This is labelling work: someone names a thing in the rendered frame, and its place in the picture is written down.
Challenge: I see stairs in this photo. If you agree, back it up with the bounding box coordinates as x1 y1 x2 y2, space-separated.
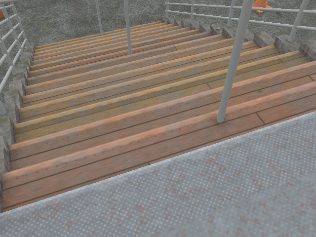
1 21 316 212

